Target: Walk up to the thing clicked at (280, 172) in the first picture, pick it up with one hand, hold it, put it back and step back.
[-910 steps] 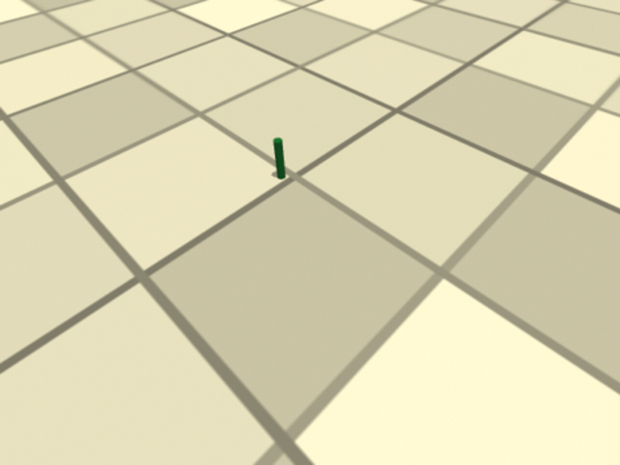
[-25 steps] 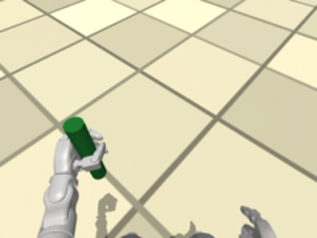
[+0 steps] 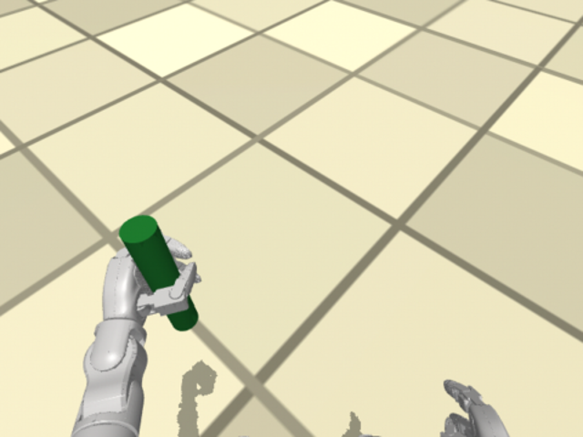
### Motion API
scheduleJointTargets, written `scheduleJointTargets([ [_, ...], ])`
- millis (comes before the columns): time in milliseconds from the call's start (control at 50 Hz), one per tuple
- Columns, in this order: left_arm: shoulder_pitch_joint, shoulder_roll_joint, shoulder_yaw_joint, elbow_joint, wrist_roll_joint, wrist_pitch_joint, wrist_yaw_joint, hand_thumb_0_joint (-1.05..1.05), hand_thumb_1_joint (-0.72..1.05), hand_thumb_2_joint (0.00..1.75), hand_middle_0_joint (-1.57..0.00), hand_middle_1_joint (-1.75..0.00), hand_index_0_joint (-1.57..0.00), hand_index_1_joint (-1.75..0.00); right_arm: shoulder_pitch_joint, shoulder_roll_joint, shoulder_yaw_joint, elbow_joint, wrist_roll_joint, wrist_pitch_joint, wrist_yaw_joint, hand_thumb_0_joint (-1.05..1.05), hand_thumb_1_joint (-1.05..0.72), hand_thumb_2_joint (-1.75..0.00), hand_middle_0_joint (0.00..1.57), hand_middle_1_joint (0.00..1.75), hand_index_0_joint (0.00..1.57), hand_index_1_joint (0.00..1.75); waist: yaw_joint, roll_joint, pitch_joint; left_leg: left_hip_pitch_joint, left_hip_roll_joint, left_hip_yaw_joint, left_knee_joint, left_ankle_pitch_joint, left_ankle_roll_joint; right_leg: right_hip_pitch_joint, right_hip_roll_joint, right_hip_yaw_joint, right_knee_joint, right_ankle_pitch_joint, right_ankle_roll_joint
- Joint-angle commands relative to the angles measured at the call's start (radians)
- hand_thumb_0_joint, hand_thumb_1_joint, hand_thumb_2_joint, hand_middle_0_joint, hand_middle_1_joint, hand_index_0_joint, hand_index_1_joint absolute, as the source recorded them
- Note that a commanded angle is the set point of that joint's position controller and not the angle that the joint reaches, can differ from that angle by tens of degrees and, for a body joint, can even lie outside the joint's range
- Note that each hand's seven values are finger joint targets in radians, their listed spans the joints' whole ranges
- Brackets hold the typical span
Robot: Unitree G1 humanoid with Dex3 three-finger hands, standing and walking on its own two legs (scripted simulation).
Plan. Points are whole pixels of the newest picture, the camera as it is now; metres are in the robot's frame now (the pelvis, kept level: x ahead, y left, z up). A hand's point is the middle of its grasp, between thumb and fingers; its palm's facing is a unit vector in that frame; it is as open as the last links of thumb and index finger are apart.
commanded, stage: hold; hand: left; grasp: from the side
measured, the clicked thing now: (165, 281) +0.33 +0.18 +0.04
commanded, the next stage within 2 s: crouch in 1.86 s
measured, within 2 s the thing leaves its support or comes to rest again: neither
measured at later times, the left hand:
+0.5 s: hand (172, 276) +0.33 +0.17 +0.05, palm faces +0.02 -1.00 +0.00, open 5.3 cm
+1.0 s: hand (172, 281) +0.32 +0.17 +0.05, palm faces +0.03 -1.00 +0.01, open 5.3 cm
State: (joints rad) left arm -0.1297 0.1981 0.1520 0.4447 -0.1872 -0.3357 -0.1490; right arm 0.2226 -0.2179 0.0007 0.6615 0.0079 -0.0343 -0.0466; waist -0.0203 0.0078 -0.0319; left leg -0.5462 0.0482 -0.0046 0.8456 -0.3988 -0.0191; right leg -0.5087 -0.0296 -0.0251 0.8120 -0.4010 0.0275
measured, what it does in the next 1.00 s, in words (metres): stands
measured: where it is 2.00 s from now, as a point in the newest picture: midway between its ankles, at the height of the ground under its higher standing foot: outside the picture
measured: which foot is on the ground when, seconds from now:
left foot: down 0.00-1.00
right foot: down 0.00-1.00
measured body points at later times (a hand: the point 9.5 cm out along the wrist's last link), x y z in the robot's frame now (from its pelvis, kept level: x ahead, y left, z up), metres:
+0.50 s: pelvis +0.00 +0.00 +0.00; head +0.03 +0.01 +0.45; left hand +0.32 +0.22 +0.06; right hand +0.13 -0.24 -0.10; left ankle +0.02 +0.13 -0.70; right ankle +0.01 -0.14 -0.70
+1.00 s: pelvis -0.01 +0.00 +0.00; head +0.03 +0.01 +0.45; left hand +0.31 +0.22 +0.05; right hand +0.13 -0.24 -0.10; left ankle +0.02 +0.13 -0.70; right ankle +0.01 -0.14 -0.70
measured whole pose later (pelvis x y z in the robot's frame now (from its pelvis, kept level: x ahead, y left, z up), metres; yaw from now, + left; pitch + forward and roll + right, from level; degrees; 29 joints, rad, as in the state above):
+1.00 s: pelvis -0.01 +0.00 +0.00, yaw +0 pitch +5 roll -1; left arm -0.15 0.20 0.15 0.48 -0.19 -0.36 -0.15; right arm 0.22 -0.22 0.00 0.68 0.01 -0.05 -0.04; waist -0.02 0.01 -0.02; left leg -0.53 0.05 0.00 0.83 -0.38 -0.01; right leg -0.49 -0.03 -0.02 0.79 -0.38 0.03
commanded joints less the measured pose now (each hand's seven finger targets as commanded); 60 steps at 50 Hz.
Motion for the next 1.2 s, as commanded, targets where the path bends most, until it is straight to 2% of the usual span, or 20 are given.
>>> scheduleJointTargets([
  [0,-0.336,0.147,0.055,-0.279,-0.021,-0.096,0.001,0.0,0.63,1.23,-1.31,-1.38,-1.33,-1.37,-0.032,-0.133,-0.049,-0.127,0.003,-0.039,-0.008,0.0,-0.89,-0.89,0.2,0.3,0.2,0.3,0.0,0.032,-0.287,0.158,-0.033,0.012,-0.132,0.203,0.016,0.108,0.032,-0.013,-0.117,0.248,-0.033],
  [40,-0.302,0.128,0.046,-0.265,-0.026,-0.096,0.0,0.0,0.62,1.22,-1.32,-1.39,-1.34,-1.38,-0.034,-0.134,-0.048,-0.132,0.006,-0.041,-0.007,0.0,-0.89,-0.89,0.2,0.3,0.2,0.3,0.002,0.032,-0.279,0.173,-0.031,0.009,-0.138,0.212,0.013,0.107,0.036,-0.018,-0.119,0.247,-0.034],
  [80,-0.321,0.156,0.074,-0.26,-0.025,-0.096,0.003,0.0,0.61,1.22,-1.31,-1.38,-1.33,-1.36,-0.023,-0.14,-0.055,-0.12,0.004,-0.041,-0.008,0.0,-0.89,-0.89,0.2,0.3,0.2,0.3,0.001,0.021,-0.294,0.166,-0.03,0.009,-0.129,0.243,0.015,0.114,0.035,-0.017,-0.117,0.281,-0.032],
  [140,-0.3,0.118,0.042,-0.231,-0.026,-0.094,-0.004,0.0,0.61,1.24,-1.33,-1.4,-1.34,-1.39,-0.029,-0.134,-0.051,-0.122,0.003,-0.041,-0.008,0.0,-0.89,-0.89,0.2,0.3,0.2,0.3,-0.007,-0.008,-0.262,0.152,-0.033,0.015,-0.124,0.243,0.021,0.111,0.031,-0.012,-0.126,0.294,-0.027],
  [200,-0.328,0.148,0.055,-0.265,-0.022,-0.099,-0.007,0.0,0.6,1.23,-1.32,-1.4,-1.34,-1.38,-0.017,-0.139,-0.054,-0.113,0.001,-0.039,-0.008,0.0,-0.89,-0.89,0.2,0.3,0.2,0.3,-0.005,0.027,-0.297,0.184,-0.03,0.012,-0.123,0.289,0.019,0.119,0.031,-0.012,-0.114,0.329,-0.029],
  [260,-0.333,0.121,0.04,-0.246,-0.023,-0.101,-0.001,0.0,0.62,1.24,-1.31,-1.4,-1.33,-1.38,-0.024,-0.134,-0.051,-0.117,0.002,-0.038,-0.005,0.0,-0.88,-0.89,0.2,0.3,0.2,0.3,-0.002,0.02,-0.263,0.17,-0.026,0.006,-0.139,0.253,0.015,0.109,0.037,-0.022,-0.117,0.284,-0.034],
  [280,-0.358,0.145,0.061,-0.249,-0.02,-0.102,0.005,0.0,0.65,1.25,-1.31,-1.39,-1.33,-1.38,-0.018,-0.14,-0.056,-0.116,0.001,-0.039,-0.004,0.0,-0.88,-0.9,0.2,0.3,0.2,0.3,-0.002,0.022,-0.282,0.17,-0.026,0.004,-0.141,0.239,0.014,0.103,0.037,-0.022,-0.116,0.271,-0.036],
  [320,-0.369,0.146,0.059,-0.245,-0.022,-0.11,0.005,0.0,0.63,1.24,-1.33,-1.4,-1.35,-1.38,-0.028,-0.141,-0.054,-0.117,0.002,-0.041,0.0,0.0,-0.89,-0.89,0.2,0.3,0.2,0.3,-0.001,0.04,-0.256,0.169,-0.021,-0.003,-0.158,0.19,0.011,0.088,0.041,-0.028,-0.116,0.217,-0.038],
  [340,-0.356,0.144,0.057,-0.253,-0.021,-0.109,0.004,0.0,0.66,1.25,-1.33,-1.41,-1.35,-1.39,-0.025,-0.139,-0.054,-0.121,0.001,-0.041,-0.003,0.0,-0.89,-0.89,0.2,0.3,0.2,0.3,0.006,0.045,-0.296,0.187,-0.025,0.002,-0.151,0.208,0.011,0.105,0.039,-0.024,-0.121,0.236,-0.037],
  [360,-0.352,0.128,0.035,-0.235,-0.019,-0.107,-0.001,0.0,0.65,1.25,-1.33,-1.4,-1.35,-1.39,-0.022,-0.139,-0.053,-0.12,0.001,-0.042,-0.003,0.0,-0.88,-0.89,0.2,0.3,0.2,0.3,-0.008,0.04,-0.276,0.185,-0.024,0.002,-0.15,0.213,0.011,0.095,0.039,-0.023,-0.121,0.242,-0.036],
  [540,-0.327,0.126,0.04,-0.213,-0.022,-0.099,0.0,0.0,0.64,1.27,-1.34,-1.43,-1.36,-1.41,-0.02,-0.138,-0.052,-0.121,0.003,-0.045,-0.001,0.0,-0.89,-0.9,0.2,0.3,0.2,0.3,0.003,0.002,-0.266,0.161,-0.029,0.009,-0.15,0.211,0.017,0.115,0.036,-0.019,-0.136,0.247,-0.033],
  [580,-0.363,0.155,0.058,-0.261,-0.021,-0.111,0.005,0.0,0.63,1.26,-1.34,-1.42,-1.35,-1.4,-0.029,-0.136,-0.051,-0.122,0.003,-0.049,0.002,0.0,-0.89,-0.9,0.2,0.3,0.2,0.3,0.009,0.036,-0.283,0.181,-0.029,0.009,-0.153,0.22,0.013,0.121,0.036,-0.018,-0.129,0.252,-0.035],
  [660,-0.323,0.114,0.034,-0.223,-0.023,-0.103,0.011,0.0,0.62,1.26,-1.32,-1.41,-1.34,-1.4,-0.038,-0.133,-0.048,-0.122,0.005,-0.049,0.002,0.0,-0.88,-0.9,0.2,0.3,0.2,0.3,0.002,0.01,-0.233,0.15,-0.028,0.008,-0.16,0.183,0.015,0.102,0.038,-0.021,-0.138,0.219,-0.035],
  [680,-0.327,0.132,0.06,-0.208,-0.025,-0.105,0.014,0.0,0.62,1.26,-1.32,-1.4,-1.33,-1.39,-0.034,-0.137,-0.052,-0.117,0.006,-0.046,0.0,0.0,-0.89,-0.9,0.2,0.3,0.2,0.3,0.0,-0.007,-0.224,0.14,-0.03,0.01,-0.158,0.164,0.018,0.1,0.036,-0.018,-0.146,0.204,-0.033],
  [780,-0.306,0.123,0.037,-0.22,-0.02,-0.106,0.003,0.0,0.63,1.26,-1.33,-1.42,-1.35,-1.4,-0.022,-0.139,-0.054,-0.116,0.003,-0.05,-0.001,0.0,-0.89,-0.9,0.2,0.3,0.2,0.3,-0.005,0.021,-0.273,0.178,-0.03,0.01,-0.152,0.201,0.017,0.107,0.035,-0.017,-0.134,0.241,-0.032],
  [860,-0.366,0.144,0.057,-0.246,-0.028,-0.118,0.001,0.0,0.62,1.25,-1.31,-1.4,-1.33,-1.38,-0.027,-0.14,-0.052,-0.111,0.003,-0.052,-0.003,0.0,-0.89,-0.9,0.2,0.3,0.2,0.3,-0.007,0.021,-0.259,0.167,-0.029,0.008,-0.154,0.182,0.018,0.106,0.035,-0.016,-0.137,0.225,-0.033],
  [960,-0.367,0.134,0.035,-0.252,-0.021,-0.122,0.0,0.0,0.62,1.27,-1.31,-1.4,-1.32,-1.39,-0.027,-0.142,-0.054,-0.112,0.002,-0.052,-0.003,0.0,-0.89,-0.9,0.2,0.3,0.2,0.3,-0.009,0.027,-0.279,0.181,-0.029,0.006,-0.148,0.21,0.015,0.102,0.036,-0.017,-0.128,0.247,-0.035],
  [980,-0.34,0.152,0.063,-0.236,-0.02,-0.123,0.002,0.0,0.62,1.26,-1.3,-1.39,-1.31,-1.38,-0.031,-0.138,-0.052,-0.112,0.002,-0.051,-0.003,0.0,-0.89,-0.9,0.2,0.3,0.2,0.3,0.01,0.026,-0.283,0.17,-0.031,0.007,-0.145,0.216,0.014,0.119,0.035,-0.017,-0.128,0.251,-0.036],
  [1040,-0.346,0.122,0.039,-0.208,-0.025,-0.118,0.0,0.0,0.64,1.28,-1.32,-1.41,-1.33,-1.4,-0.035,-0.141,-0.053,-0.113,0.003,-0.054,-0.002,0.0,-0.89,-0.9,0.2,0.3,0.2,0.3,-0.005,0.013,-0.248,0.156,-0.028,0.007,-0.148,0.204,0.015,0.096,0.037,-0.018,-0.128,0.242,-0.035],
  [1180,-0.351,0.144,0.054,-0.247,-0.026,-0.12,0.002,0.0,0.62,1.26,-1.31,-1.4,-1.33,-1.39,-0.027,-0.138,-0.052,-0.115,0.004,-0.051,-0.004,0.0,-0.89,-0.9,0.2,0.3,0.2,0.3,-0.001,0.017,-0.3,0.177,-0.033,0.012,-0.139,0.228,0.018,0.124,0.032,-0.014,-0.135,0.271,-0.032],
])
